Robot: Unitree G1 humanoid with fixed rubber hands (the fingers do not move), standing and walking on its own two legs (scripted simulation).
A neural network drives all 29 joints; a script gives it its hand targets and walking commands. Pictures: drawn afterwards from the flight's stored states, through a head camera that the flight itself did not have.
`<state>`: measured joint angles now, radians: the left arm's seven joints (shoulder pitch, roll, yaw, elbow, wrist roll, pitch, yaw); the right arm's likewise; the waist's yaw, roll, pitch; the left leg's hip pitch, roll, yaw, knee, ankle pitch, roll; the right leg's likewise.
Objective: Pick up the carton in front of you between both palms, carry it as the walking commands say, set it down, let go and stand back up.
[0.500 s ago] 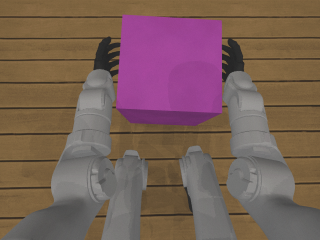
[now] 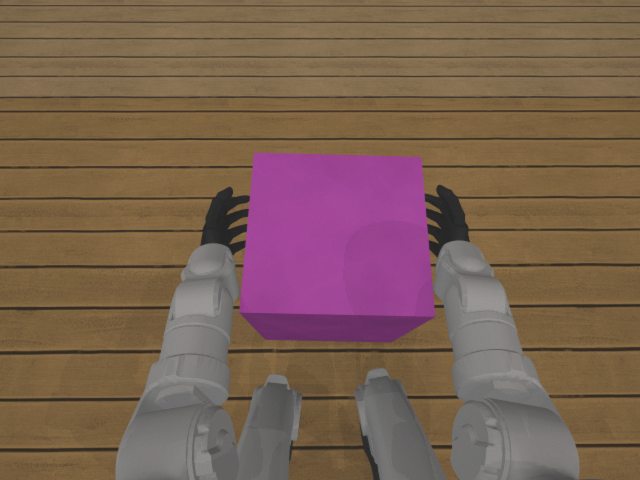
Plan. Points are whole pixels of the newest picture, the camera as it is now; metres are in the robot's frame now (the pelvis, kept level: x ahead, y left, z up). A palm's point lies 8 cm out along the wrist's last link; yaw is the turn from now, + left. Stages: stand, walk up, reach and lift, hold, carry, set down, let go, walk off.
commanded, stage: reach and lift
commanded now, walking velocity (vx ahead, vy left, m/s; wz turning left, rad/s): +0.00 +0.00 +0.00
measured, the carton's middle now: (332, 261) +0.41 -0.01 -0.11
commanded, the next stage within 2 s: hold in 1.76 s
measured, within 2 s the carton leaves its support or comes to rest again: neither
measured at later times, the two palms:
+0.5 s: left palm (167, 228) +0.37 +0.14 +0.11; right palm (505, 217) +0.36 -0.16 +0.11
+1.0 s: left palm (116, 216) +0.34 +0.15 +0.19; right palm (560, 199) +0.34 -0.16 +0.19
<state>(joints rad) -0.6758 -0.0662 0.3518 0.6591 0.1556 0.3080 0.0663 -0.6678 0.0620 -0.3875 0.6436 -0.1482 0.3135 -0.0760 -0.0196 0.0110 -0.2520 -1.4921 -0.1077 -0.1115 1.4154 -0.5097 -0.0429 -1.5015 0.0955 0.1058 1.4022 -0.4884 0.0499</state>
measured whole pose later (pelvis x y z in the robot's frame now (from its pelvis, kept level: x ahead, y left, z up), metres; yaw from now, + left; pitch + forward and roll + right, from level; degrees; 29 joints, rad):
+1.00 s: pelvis +0.04 +0.00 +0.17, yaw +0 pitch -3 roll +0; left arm -0.31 -0.16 0.30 0.40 0.29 0.61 -0.01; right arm -0.32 0.16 -0.32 0.41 -0.29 0.61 0.00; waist 0.00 0.00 -0.02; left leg -0.19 -0.05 -0.15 0.49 -0.24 -0.01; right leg -0.20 0.05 0.14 0.48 -0.22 0.01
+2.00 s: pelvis +0.06 +0.00 +0.17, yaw +0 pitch -7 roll +0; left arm -0.25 -0.15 0.22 0.22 0.26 0.76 -0.01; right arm -0.26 0.15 -0.23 0.24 -0.27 0.76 0.00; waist 0.00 0.00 -0.01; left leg -0.04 -0.04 -0.14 0.36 -0.20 -0.01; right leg -0.05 0.04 0.13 0.36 -0.19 0.01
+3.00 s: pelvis +0.27 +0.03 +0.15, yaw +0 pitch +5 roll +2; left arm 0.02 -0.13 0.06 -0.55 0.03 1.19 0.15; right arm -0.02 0.13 -0.04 -0.49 -0.02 1.17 -0.13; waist 0.04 -0.05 -0.14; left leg -0.39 0.01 0.22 0.56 -0.22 0.05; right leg -0.15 -0.12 -0.12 0.63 -0.47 0.04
